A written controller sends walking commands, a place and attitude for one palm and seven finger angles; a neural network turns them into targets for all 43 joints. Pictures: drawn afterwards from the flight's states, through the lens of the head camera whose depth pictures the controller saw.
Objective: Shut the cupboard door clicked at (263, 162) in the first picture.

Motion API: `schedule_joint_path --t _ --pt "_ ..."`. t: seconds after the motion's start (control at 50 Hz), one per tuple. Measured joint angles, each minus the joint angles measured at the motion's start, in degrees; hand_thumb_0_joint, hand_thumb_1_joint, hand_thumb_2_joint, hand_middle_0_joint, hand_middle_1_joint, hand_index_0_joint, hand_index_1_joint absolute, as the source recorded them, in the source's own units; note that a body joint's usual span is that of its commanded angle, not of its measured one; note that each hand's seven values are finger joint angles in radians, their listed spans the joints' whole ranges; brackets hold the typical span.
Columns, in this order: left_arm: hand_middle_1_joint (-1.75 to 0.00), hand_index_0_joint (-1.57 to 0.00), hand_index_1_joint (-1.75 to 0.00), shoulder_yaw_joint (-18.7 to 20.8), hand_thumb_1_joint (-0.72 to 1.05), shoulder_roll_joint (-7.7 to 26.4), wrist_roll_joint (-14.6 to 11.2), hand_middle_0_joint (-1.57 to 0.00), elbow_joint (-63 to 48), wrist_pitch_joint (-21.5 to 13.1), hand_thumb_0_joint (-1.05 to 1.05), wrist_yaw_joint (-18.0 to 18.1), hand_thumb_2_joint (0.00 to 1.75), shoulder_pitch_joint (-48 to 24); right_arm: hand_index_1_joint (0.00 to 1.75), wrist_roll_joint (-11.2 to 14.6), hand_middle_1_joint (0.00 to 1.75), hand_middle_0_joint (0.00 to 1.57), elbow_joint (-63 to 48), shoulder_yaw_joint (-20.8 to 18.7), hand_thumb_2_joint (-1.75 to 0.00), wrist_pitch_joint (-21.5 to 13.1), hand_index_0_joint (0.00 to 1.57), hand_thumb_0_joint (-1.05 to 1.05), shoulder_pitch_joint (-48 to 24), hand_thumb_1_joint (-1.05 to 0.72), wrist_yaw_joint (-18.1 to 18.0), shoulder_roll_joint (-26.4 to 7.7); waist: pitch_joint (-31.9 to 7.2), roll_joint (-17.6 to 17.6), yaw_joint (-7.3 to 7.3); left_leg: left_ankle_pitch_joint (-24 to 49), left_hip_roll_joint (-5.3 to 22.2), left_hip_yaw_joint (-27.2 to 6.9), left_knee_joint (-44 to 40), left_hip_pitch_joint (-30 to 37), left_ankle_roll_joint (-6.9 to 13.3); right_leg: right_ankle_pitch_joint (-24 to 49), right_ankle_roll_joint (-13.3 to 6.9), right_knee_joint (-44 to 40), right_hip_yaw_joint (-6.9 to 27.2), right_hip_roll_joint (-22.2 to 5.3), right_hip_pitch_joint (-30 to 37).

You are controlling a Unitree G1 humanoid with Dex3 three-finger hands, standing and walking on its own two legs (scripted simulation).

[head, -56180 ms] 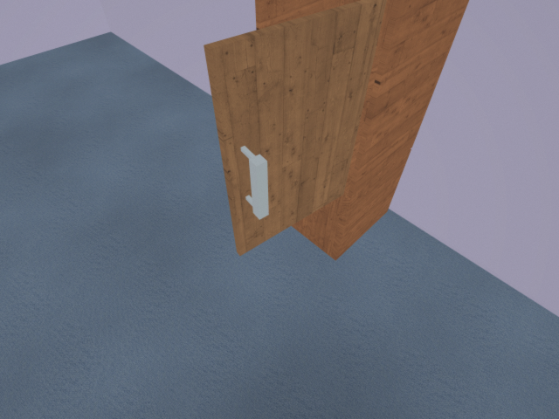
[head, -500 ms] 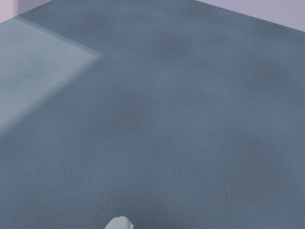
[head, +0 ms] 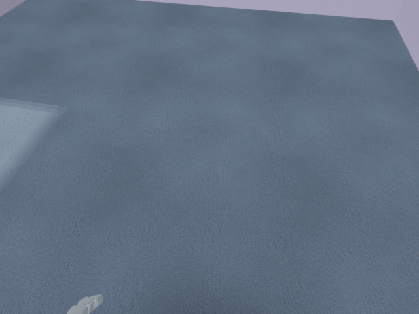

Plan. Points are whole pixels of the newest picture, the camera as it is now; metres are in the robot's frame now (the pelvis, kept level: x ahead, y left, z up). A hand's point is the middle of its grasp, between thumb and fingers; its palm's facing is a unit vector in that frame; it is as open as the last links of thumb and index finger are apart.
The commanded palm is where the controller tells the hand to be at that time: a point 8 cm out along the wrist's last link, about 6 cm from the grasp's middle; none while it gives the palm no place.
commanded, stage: turn to face it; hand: left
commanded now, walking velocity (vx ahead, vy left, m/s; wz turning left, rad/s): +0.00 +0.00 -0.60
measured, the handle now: out of the picture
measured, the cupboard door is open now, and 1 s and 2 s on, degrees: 29 29 29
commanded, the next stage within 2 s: take the last steps up to it in 1.90 s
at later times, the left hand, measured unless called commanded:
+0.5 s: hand (116, 300) +0.16 +0.22 -0.16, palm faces -0.24 -0.95 -0.18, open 7.4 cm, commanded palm none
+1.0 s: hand (169, 283) +0.20 +0.11 -0.14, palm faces -0.54 -0.80 -0.25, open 7.4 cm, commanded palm none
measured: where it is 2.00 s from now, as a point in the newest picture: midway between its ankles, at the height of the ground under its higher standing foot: outside the picture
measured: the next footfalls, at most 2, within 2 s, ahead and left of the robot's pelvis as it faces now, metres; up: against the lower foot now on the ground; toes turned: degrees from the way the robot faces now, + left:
left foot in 0.32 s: +0.09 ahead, +0.13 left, +0.00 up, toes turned -8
right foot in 0.78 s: -0.02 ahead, -0.10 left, +0.00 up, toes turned -32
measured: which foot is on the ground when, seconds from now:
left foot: up 0.00-0.30, down 0.32-0.78, up 0.80-1.00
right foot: down 0.00-0.32, up 0.34-0.76, down 0.78-1.00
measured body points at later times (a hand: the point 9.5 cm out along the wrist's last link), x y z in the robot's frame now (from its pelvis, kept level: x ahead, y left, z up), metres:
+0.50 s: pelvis +0.02 +0.04 +0.02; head +0.08 +0.07 +0.46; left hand +0.17 +0.27 -0.14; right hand +0.03 -0.22 -0.10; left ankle +0.05 +0.13 -0.72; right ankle -0.06 -0.09 -0.63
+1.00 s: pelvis +0.01 +0.00 +0.02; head +0.04 -0.05 +0.46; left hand +0.22 +0.15 -0.12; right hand -0.08 -0.27 -0.13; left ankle +0.09 +0.13 -0.65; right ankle -0.06 -0.08 -0.72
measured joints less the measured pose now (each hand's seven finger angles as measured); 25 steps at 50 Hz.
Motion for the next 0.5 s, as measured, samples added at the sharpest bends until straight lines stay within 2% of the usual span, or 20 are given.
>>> schedule_joint_path --t 0.04,0.06,0.12,0.16,0.24,0.28,0.32,0.34,0.36,0.4,0.46,0.5 --pt "-0.30 -0.19 -0.30 -0.77 0.91 -1.42 -0.19 -0.20 0.13 -0.70 0.01 0.73 0.90 -0.27 0.30 0.25 0.30 0.21 0.66 -0.46 -0.90 1.34 0.20 0.00 -0.66 -0.90 -0.46 -1.46 0.84 1.61 -0.38 -5.17 -1.87 -5.06 11.81 -4.67 -0.32 -1.47 -0.65 1.43 0.60 0.98 -0.58" --pt "-0.30 -0.19 -0.30 -1.02 0.91 -1.99 -0.21 -0.20 0.02 -0.77 0.01 1.07 0.90 -0.10 0.30 0.30 0.30 0.21 0.85 -0.61 -0.90 1.72 0.20 0.01 -0.92 -0.90 -0.68 -1.81 1.10 1.79 -0.48 -5.48 -2.93 -6.41 16.36 -6.68 -0.50 -1.19 -0.74 0.91 1.07 1.14 -0.34" --pt "-0.30 -0.20 -0.30 -1.40 0.90 -2.79 -0.28 -0.20 -0.05 -0.55 0.01 1.88 0.90 0.69 0.30 0.37 0.30 0.20 0.78 -0.44 -0.90 1.89 0.20 0.01 -1.77 -0.90 -0.67 -1.75 1.49 0.56 -0.47 -2.44 -4.71 -7.89 22.10 -10.83 -1.36 1.06 -0.58 -2.23 3.05 1.35 0.75" --pt "-0.30 -0.20 -0.30 -1.55 0.90 -2.89 -0.14 -0.20 0.23 -0.28 0.01 2.01 0.90 1.13 0.30 0.41 0.30 0.20 0.21 -0.25 -0.90 1.66 0.20 0.01 -2.18 -0.91 -0.37 -1.22 1.46 -0.76 -0.45 -0.62 -5.24 -8.28 19.89 -11.64 -1.70 2.08 -0.57 -3.86 4.39 1.41 1.26" --pt "-0.30 -0.20 -0.30 -1.64 0.90 -2.82 0.17 -0.21 0.82 0.20 0.01 1.69 0.90 1.85 0.30 0.53 0.30 0.20 -1.02 -0.01 -0.90 1.20 0.20 0.01 -2.93 -0.91 -0.06 -0.08 0.87 -2.78 -0.09 1.05 -6.24 -9.07 10.09 -9.88 -1.71 2.65 0.02 -4.60 7.05 1.90 1.03" --pt "-0.30 -0.20 -0.30 -1.49 0.90 -2.63 0.23 -0.21 1.08 0.52 0.01 1.53 0.90 2.04 0.30 0.67 0.30 0.20 -1.57 0.17 -0.90 0.72 0.20 0.01 -3.13 -0.90 -0.10 0.46 0.52 -3.60 0.13 2.13 -6.97 -9.20 3.84 -7.53 -1.44 2.25 0.62 -3.69 8.41 2.24 0.37" --pt "-0.30 -0.20 -0.30 -1.24 0.90 -2.39 -0.06 -0.21 1.27 0.95 0.01 1.45 0.90 2.34 0.30 0.74 0.30 0.20 -2.13 0.55 -0.90 -0.21 0.20 0.01 -2.82 -0.90 -0.22 0.72 -0.19 -3.96 0.14 6.50 -7.39 -9.11 -5.45 -3.58 -1.03 1.16 1.53 -1.56 9.64 2.96 -0.88" --pt "-0.30 -0.20 -0.30 -1.02 0.90 -1.97 -0.34 -0.21 1.43 1.25 0.01 1.42 0.90 2.19 0.30 0.57 0.30 0.20 -2.09 0.70 -0.90 -0.82 0.20 0.00 -2.74 -0.90 -0.33 1.17 -0.36 -4.74 0.05 7.82 -7.73 -8.48 -6.79 -3.10 0.82 -0.14 1.16 0.73 10.22 2.92 -2.03" --pt "-0.30 -0.20 -0.30 -0.75 0.90 -1.50 -0.50 -0.21 1.67 1.62 0.01 1.43 0.90 1.84 0.30 0.32 0.30 0.20 -2.15 1.04 -0.90 -1.16 0.20 0.00 -2.65 -0.90 -0.41 1.68 -0.23 -5.51 0.21 7.83 -7.74 -7.55 -6.17 -3.13 2.42 -4.56 1.00 5.17 10.09 2.93 -3.66" --pt "-0.30 -0.20 -0.30 -0.25 0.90 -0.75 -0.35 -0.21 1.86 2.13 0.01 1.23 0.90 1.41 0.30 -0.24 0.30 0.21 -2.42 1.94 -0.90 -1.40 0.20 0.00 -2.09 -0.90 -0.51 2.43 0.02 -5.89 0.41 7.37 -6.76 -5.93 -6.30 -2.21 4.12 -10.03 1.19 16.56 8.16 3.28 -7.31" --pt "-0.30 -0.20 -0.30 0.46 0.90 0.10 -0.08 -0.20 1.85 2.32 0.01 0.48 0.90 0.71 0.30 -0.56 0.30 0.21 -2.51 2.64 -0.90 -1.42 0.20 0.00 -0.80 -0.90 -0.94 3.22 0.15 -5.37 0.34 8.66 -5.35 -4.25 -9.88 0.05 4.31 -9.01 2.12 28.79 5.07 2.44 -11.01" --pt "-0.30 -0.20 -0.30 0.79 0.91 0.45 -0.14 -0.20 1.51 2.31 0.01 0.17 0.90 0.41 0.30 -0.61 0.30 0.21 -2.27 2.78 -0.90 -1.37 0.20 0.00 -0.22 -0.90 -1.09 3.48 0.27 -4.83 0.44 9.69 -4.57 -2.93 -12.16 1.28 4.30 -7.24 2.76 31.82 3.98 1.47 -12.00"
